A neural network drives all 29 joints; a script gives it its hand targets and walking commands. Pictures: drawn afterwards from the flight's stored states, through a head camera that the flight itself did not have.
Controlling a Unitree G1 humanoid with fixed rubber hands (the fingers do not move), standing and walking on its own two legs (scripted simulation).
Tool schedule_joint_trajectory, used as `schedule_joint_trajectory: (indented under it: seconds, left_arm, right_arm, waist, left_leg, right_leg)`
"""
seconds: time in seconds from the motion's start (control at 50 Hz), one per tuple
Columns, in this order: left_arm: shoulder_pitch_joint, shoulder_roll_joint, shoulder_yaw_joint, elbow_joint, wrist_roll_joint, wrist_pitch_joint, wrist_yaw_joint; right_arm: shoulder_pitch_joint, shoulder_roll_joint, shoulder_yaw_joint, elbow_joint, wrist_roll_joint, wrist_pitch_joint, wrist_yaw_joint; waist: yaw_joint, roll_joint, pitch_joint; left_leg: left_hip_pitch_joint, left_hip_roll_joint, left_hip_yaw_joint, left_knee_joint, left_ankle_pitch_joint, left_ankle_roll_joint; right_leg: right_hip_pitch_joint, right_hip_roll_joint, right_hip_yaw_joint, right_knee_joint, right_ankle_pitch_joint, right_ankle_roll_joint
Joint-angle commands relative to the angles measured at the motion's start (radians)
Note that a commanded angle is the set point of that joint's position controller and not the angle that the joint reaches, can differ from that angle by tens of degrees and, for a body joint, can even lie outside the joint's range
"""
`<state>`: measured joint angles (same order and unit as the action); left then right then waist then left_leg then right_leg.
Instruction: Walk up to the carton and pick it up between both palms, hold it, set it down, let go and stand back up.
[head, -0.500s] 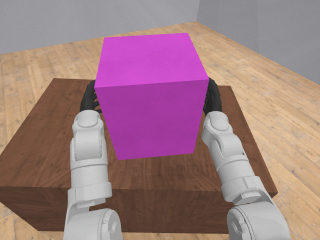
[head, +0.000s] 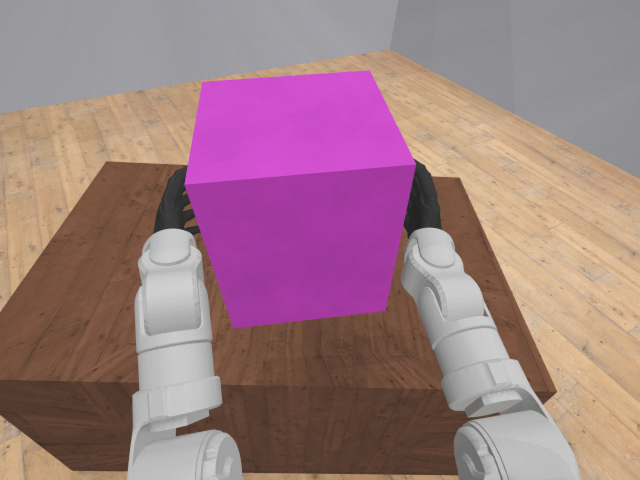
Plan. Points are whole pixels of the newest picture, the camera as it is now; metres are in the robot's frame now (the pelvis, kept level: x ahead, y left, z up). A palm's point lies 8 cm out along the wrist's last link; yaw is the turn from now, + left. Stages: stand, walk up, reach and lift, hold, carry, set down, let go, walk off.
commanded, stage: hold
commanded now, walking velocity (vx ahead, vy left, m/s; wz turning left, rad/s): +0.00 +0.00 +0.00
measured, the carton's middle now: (299, 203) +0.41 +0.01 +0.15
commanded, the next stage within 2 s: set down in 0.48 s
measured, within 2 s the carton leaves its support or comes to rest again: neither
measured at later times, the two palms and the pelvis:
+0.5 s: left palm (181, 236) +0.35 +0.15 +0.16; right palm (430, 231) +0.34 -0.14 +0.16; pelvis -0.01 -0.01 +0.00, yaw -1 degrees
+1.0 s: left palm (202, 276) +0.36 +0.14 +0.07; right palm (423, 255) +0.35 -0.15 +0.11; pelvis +0.01 +0.00 +0.00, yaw +0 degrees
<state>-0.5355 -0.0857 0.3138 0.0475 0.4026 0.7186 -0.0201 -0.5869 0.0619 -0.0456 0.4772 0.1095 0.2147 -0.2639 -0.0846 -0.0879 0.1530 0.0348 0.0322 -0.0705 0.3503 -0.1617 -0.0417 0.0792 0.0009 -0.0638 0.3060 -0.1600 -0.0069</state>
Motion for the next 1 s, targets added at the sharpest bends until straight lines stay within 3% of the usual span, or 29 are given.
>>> schedule_joint_trajectory:
  seconds: [0.0,0.06,0.08,0.14,0.2,0.22,0.24,0.3,0.32,0.34,0.36,0.4,0.42,0.44,0.46,0.48,0.5,0.54,0.56,0.6,0.68,0.74,0.76,0.78,0.8,0.86,0.88,0.9,0.98]
  left_arm:
    - [-0.789,-0.461,-0.524,-0.182,-0.175,-0.109,-0.183]
    - [-0.772,-0.469,-0.54,-0.161,-0.188,-0.104,-0.178]
    - [-0.833,-0.467,-0.549,-0.202,-0.196,-0.117,-0.175]
    - [-0.803,-0.451,-0.501,-0.176,-0.169,-0.109,-0.166]
    - [-0.768,-0.463,-0.537,-0.228,-0.192,-0.113,-0.168]
    - [-0.746,-0.447,-0.519,-0.187,-0.19,-0.109,-0.173]
    - [-0.776,-0.415,-0.495,-0.182,-0.181,-0.11,-0.178]
    - [-0.791,-0.406,-0.473,-0.194,-0.163,-0.104,-0.189]
    - [-0.801,-0.403,-0.469,-0.191,-0.166,-0.107,-0.186]
    - [-0.783,-0.413,-0.462,-0.134,-0.154,-0.097,-0.191]
    - [-0.802,-0.398,-0.447,-0.118,-0.145,-0.102,-0.195]
    - [-0.821,-0.411,-0.459,-0.157,-0.159,-0.112,-0.195]
    - [-0.814,-0.419,-0.457,-0.121,-0.16,-0.11,-0.194]
    - [-0.846,-0.416,-0.454,-0.086,-0.156,-0.11,-0.191]
    - [-0.884,-0.426,-0.486,-0.141,-0.175,-0.122,-0.188]
    - [-0.709,-0.487,-0.445,-0.027,-0.149,-0.123,-0.189]
    - [-0.693,-0.461,-0.416,-0.06,-0.143,-0.137,-0.194]
    - [-0.716,-0.45,-0.425,-0.073,-0.137,-0.163,-0.202]
    - [-0.697,-0.463,-0.396,-0.039,-0.125,-0.176,-0.208]
    - [-0.722,-0.478,-0.421,-0.019,-0.122,-0.216,-0.218]
    - [-0.775,-0.466,-0.424,-0.01,-0.111,-0.313,-0.2]
    - [-0.827,-0.499,-0.485,-0.014,-0.144,-0.414,-0.16]
    - [-0.881,-0.514,-0.532,-0.05,-0.162,-0.447,-0.145]
    - [-0.799,-0.531,-0.549,-0.043,-0.164,-0.463,-0.138]
    - [-0.815,-0.523,-0.543,-0.009,-0.162,-0.47,-0.132]
    - [-0.805,-0.555,-0.569,0.018,-0.182,-0.508,-0.115]
    - [-0.861,-0.562,-0.591,-0.018,-0.185,-0.534,-0.104]
    - [-0.805,-0.567,-0.613,-0.005,-0.195,-0.546,-0.092]
    - [-0.721,-0.581,-0.646,-0.005,-0.22,-0.555,-0.08]
  right_arm:
    - [-0.857,0.442,0.403,-0.39,0.056,-0.09,0.175]
    - [-0.831,0.41,0.385,-0.363,0.063,-0.082,0.17]
    - [-0.863,0.434,0.4,-0.344,0.064,-0.083,0.175]
    - [-0.776,0.426,0.383,-0.262,0.039,-0.068,0.189]
    - [-0.796,0.456,0.416,-0.376,0.078,-0.088,0.18]
    - [-0.807,0.445,0.427,-0.393,0.074,-0.082,0.17]
    - [-0.861,0.457,0.433,-0.399,0.086,-0.077,0.166]
    - [-0.802,0.444,0.419,-0.328,0.059,-0.072,0.166]
    - [-0.825,0.447,0.422,-0.329,0.064,-0.072,0.17]
    - [-0.822,0.428,0.402,-0.31,0.051,-0.071,0.171]
    - [-0.842,0.451,0.407,-0.312,0.031,-0.069,0.171]
    - [-0.89,0.464,0.406,-0.364,0.04,-0.097,0.171]
    - [-0.885,0.447,0.393,-0.356,0.04,-0.095,0.171]
    - [-0.877,0.444,0.375,-0.293,0.026,-0.088,0.172]
    - [-0.874,0.456,0.36,-0.301,0.023,-0.098,0.175]
    - [-0.811,0.449,0.346,-0.321,-0.024,-0.118,0.177]
    - [-0.804,0.426,0.346,-0.343,-0.035,-0.133,0.174]
    - [-0.743,0.457,0.323,-0.303,-0.065,-0.166,0.175]
    - [-0.767,0.457,0.322,-0.318,-0.073,-0.185,0.18]
    - [-0.727,0.46,0.262,-0.257,-0.138,-0.226,0.19]
    - [-0.64,0.47,0.227,-0.129,-0.204,-0.314,0.219]
    - [-0.628,0.517,0.262,-0.114,-0.217,-0.391,0.235]
    - [-0.6,0.55,0.267,-0.073,-0.22,-0.411,0.232]
    - [-0.591,0.532,0.309,-0.099,-0.203,-0.427,0.23]
    - [-0.561,0.514,0.293,-0.034,-0.204,-0.425,0.221]
    - [-0.588,0.548,0.31,-0.049,-0.199,-0.452,0.215]
    - [-0.599,0.547,0.33,-0.055,-0.187,-0.467,0.214]
    - [-0.611,0.557,0.35,-0.101,-0.174,-0.476,0.211]
    - [-0.53,0.546,0.426,-0.127,-0.125,-0.469,0.179]
  waist:
    - [-0.005,0.133,-0.562]
    - [-0.044,0.164,-0.554]
    - [-0.016,0.161,-0.57]
    - [-0.009,0.148,-0.502]
    - [-0.005,0.158,-0.651]
    - [-0.018,0.114,-0.608]
    - [0.007,0.081,-0.577]
    - [-0.011,0.109,-0.556]
    - [0.016,0.12,-0.55]
    - [-0.003,0.116,-0.533]
    - [0.013,0.051,-0.516]
    - [0.039,0.072,-0.578]
    - [0.003,0.098,-0.56]
    - [0.014,0.121,-0.513]
    - [-0.009,0.132,-0.546]
    - [0.002,0.125,-0.49]
    - [0.011,0.108,-0.515]
    - [-0.024,0.121,-0.5]
    - [0.009,0.114,-0.47]
    - [-0.025,0.093,-0.422]
    - [-0.018,0.106,-0.45]
    - [0.002,0.143,-0.551]
    - [-0.02,0.157,-0.607]
    - [-0.005,0.142,-0.623]
    - [-0.03,0.131,-0.607]
    - [-0.002,0.136,-0.599]
    - [-0.009,0.168,-0.62]
    - [0.004,0.134,-0.659]
    - [-0.007,0.146,-0.693]
  left_leg:
    - [0.127,-0.07,0.129,-0.022,0.292,0.004]
    - [0.148,-0.063,0.123,-0.019,0.333,-0.009]
    - [0.135,-0.062,0.124,-0.019,0.307,-0.007]
    - [0.115,-0.057,0.122,-0.042,0.273,0.009]
    - [0.176,-0.071,0.129,-0.003,0.382,-0.005]
    - [0.155,-0.075,0.128,-0.002,0.387,0.002]
    - [0.119,-0.076,0.13,-0.007,0.332,0.021]
    - [0.119,-0.075,0.134,-0.033,0.276,0.019]
    - [0.105,-0.079,0.142,-0.035,0.257,0.023]
    - [0.117,-0.073,0.141,-0.043,0.236,0.017]
    - [0.09,-0.08,0.142,-0.061,0.195,0.04]
    - [0.093,-0.077,0.146,-0.046,0.216,0.04]
    - [0.101,-0.076,0.137,-0.049,0.197,0.036]
    - [0.082,-0.076,0.146,-0.061,0.148,0.033]
    - [0.076,-0.082,0.155,-0.055,0.142,0.029]
    - [0.052,-0.084,0.158,-0.081,0.066,0.031]
    - [0.04,-0.088,0.158,-0.098,0.038,0.036]
    - [0.038,-0.084,0.151,-0.095,0.052,0.034]
    - [0.031,-0.077,0.158,-0.1,0.028,0.043]
    - [-0.018,-0.077,0.162,-0.114,-0.041,0.041]
    - [-0.001,-0.062,0.151,-0.144,-0.1,0.035]
    - [0.007,-0.061,0.152,-0.12,-0.004,0.018]
    - [0.013,-0.062,0.142,-0.106,0.051,0.007]
    - [0.084,-0.048,0.139,-0.082,0.176,-0.001]
    - [0.078,-0.055,0.146,-0.079,0.158,-0.006]
    - [0.023,-0.053,0.137,-0.092,0.094,0.001]
    - [0.027,-0.052,0.137,-0.083,0.114,-0.003]
    - [0.067,-0.047,0.124,-0.066,0.201,-0.008]
    - [0.083,-0.062,0.122,-0.014,0.367,-0.027]
  right_leg:
    - [0.089,0.049,-0.08,-0.036,0.146,0.035]
    - [0.071,0.053,-0.085,-0.042,0.167,0.03]
    - [0.045,0.051,-0.078,-0.041,0.134,0.024]
    - [0.059,0.042,-0.074,-0.045,0.116,0.029]
    - [0.119,0.049,-0.076,-0.014,0.266,0.038]
    - [0.116,0.052,-0.069,-0.022,0.301,0.046]
    - [0.121,0.049,-0.065,-0.021,0.272,0.046]
    - [0.115,0.039,-0.072,-0.023,0.227,0.044]
    - [0.088,0.042,-0.068,-0.031,0.184,0.048]
    - [0.068,0.035,-0.074,-0.035,0.165,0.043]
    - [0.074,0.028,-0.062,-0.045,0.13,0.05]
    - [0.075,0.037,-0.062,-0.034,0.152,0.049]
    - [0.067,0.029,-0.064,-0.043,0.133,0.047]
    - [0.045,0.02,-0.06,-0.054,0.053,0.044]
    - [0.032,0.028,-0.061,-0.053,0.04,0.043]
    - [0.028,0.025,-0.068,-0.078,0.061,0.044]
    - [0.083,0.019,-0.07,-0.076,0.073,0.045]
    - [0.082,0.013,-0.069,-0.06,0.133,0.05]
    - [0.077,0.011,-0.073,-0.066,0.096,0.045]
    - [0.069,0.011,-0.093,-0.067,0.034,0.054]
    - [0.04,0.014,-0.106,-0.066,-0.051,0.046]
    - [0.065,0.009,-0.1,-0.037,0.06,0.033]
    - [0.095,0.011,-0.09,-0.027,0.125,0.038]
    - [0.088,0.024,-0.101,-0.008,0.181,0.033]
    - [0.067,0.026,-0.105,-0.028,0.174,0.046]
    - [0.079,0.019,-0.098,-0.026,0.144,0.043]
    - [0.068,0.013,-0.099,-0.022,0.168,0.037]
    - [0.081,0.027,-0.095,-0.022,0.217,0.036]
    - [0.128,0.03,-0.068,-0.001,0.428,0.045]
